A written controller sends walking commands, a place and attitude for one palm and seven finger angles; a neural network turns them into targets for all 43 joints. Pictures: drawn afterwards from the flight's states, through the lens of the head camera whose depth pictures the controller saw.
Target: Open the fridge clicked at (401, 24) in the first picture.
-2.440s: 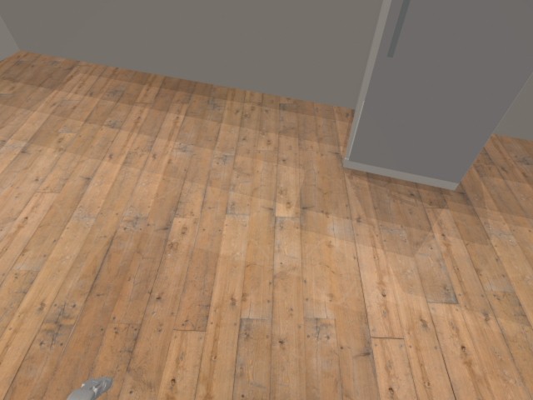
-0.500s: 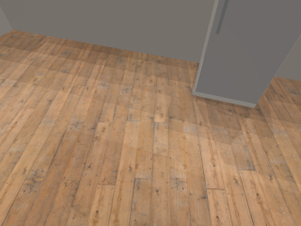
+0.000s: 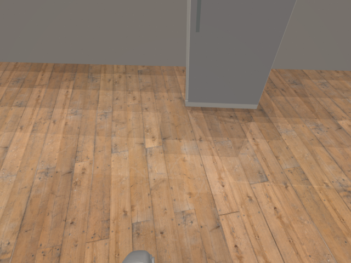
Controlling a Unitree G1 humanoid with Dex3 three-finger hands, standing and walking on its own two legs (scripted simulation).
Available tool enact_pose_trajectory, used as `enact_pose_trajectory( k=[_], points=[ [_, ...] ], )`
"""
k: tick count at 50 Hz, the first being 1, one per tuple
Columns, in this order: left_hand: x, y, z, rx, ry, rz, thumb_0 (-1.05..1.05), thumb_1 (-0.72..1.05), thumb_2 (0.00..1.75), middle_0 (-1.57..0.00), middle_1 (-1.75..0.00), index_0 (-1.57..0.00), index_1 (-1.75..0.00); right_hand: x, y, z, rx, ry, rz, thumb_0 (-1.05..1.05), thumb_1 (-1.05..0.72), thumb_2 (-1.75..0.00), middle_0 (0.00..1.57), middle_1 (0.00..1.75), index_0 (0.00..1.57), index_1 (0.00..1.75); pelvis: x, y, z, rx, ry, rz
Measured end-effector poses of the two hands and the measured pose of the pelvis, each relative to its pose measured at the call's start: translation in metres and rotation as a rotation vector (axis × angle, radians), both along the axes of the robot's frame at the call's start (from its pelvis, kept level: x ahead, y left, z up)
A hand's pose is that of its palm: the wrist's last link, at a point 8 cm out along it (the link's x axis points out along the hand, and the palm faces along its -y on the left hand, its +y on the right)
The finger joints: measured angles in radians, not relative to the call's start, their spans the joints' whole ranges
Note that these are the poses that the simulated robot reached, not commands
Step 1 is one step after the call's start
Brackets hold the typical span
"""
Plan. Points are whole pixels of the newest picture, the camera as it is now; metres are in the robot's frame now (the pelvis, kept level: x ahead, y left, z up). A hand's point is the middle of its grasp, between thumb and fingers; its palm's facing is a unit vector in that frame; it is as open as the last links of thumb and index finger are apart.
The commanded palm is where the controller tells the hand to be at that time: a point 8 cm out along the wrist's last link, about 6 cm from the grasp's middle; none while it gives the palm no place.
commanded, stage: walk to a spot facing it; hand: left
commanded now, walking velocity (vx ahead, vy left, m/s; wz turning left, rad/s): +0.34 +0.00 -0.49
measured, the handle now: out of the picture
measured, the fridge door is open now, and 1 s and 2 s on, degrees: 0 0 0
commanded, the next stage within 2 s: turn to face it in 1.48 s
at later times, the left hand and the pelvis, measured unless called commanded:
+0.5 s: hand (96, 217) +0.26 +0.28 -0.18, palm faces -0.18 -0.97 -0.17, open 7.4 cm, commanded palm none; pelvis +0.21 +0.08 +0.00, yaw -15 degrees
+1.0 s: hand (175, 133) +0.61 +0.06 -0.19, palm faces -0.56 -0.82 -0.12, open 7.4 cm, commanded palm none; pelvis +0.41 +0.00 -0.03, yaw -31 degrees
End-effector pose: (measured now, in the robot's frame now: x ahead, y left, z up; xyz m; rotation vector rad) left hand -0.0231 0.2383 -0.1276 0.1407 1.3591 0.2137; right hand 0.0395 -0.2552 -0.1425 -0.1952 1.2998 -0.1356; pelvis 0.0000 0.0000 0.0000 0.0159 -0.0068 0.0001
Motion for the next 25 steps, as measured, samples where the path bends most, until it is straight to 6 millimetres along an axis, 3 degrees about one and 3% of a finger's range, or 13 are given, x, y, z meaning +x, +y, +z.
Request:
enact_pose_trajectory(
  k=[4, 9, 14, 18, 21, 25],
  points=[
    [0.013, -0.004, 0.005, -0.024, 0.064, -0.035, 0.0, 0.91, 0.9, -0.2, -0.3, -0.2, -0.3, 0.05, 0.005, 0.013, 0.005, -0.111, -0.034, 0.01, -0.91, -0.89, 0.2, 0.3, 0.2, 0.3, 0.025, 0.004, 0.007, 0.0, 0.016, -0.044],
    [0.044, 0.006, 0.001, -0.031, 0.089, -0.047, 0.0, 0.91, 0.9, -0.2, -0.3, -0.2, -0.3, 0.111, 0.022, 0.019, 0.011, -0.186, -0.041, 0.0, -0.91, -0.89, 0.2, 0.3, 0.2, 0.29, 0.064, 0.017, 0.005, -0.017, 0.023, -0.081],
    [0.088, 0.029, -0.012, -0.038, 0.11, -0.056, 0.0, 0.91, 0.9, -0.2, -0.3, -0.2, -0.3, 0.18, 0.05, 0.02, 0.013, -0.244, -0.031, 0.0, -0.91, -0.89, 0.2, 0.3, 0.2, 0.29, 0.112, 0.039, -0.003, -0.035, 0.026, -0.122],
    [0.138, 0.058, -0.036, -0.052, 0.138, -0.09, 0.0, 0.91, 0.9, -0.2, -0.3, -0.2, -0.3, 0.227, 0.072, 0.018, -0.02, -0.318, -0.05, 0.0, -0.91, -0.89, 0.2, 0.3, 0.2, 0.3, 0.155, 0.061, -0.02, -0.041, 0.022, -0.171],
    [0.194, 0.076, -0.04, -0.052, 0.119, -0.158, 0.0, 0.91, 0.9, -0.2, -0.3, -0.2, -0.3, 0.228, 0.082, 0.023, -0.04, -0.317, -0.106, 0.0, -0.91, -0.89, 0.2, 0.3, 0.2, 0.3, 0.177, 0.072, -0.017, -0.042, 0.0, -0.229],
    [0.288, 0.088, -0.028, -0.05, 0.007, -0.251, 0.0, 0.91, 0.9, -0.2, -0.3, -0.2, -0.3, 0.198, 0.094, 0.028, -0.059, -0.214, -0.219, 0.0, -0.91, -0.89, 0.21, 0.3, 0.2, 0.3, 0.208, 0.081, -0.003, -0.053, -0.007, -0.269]
  ],
)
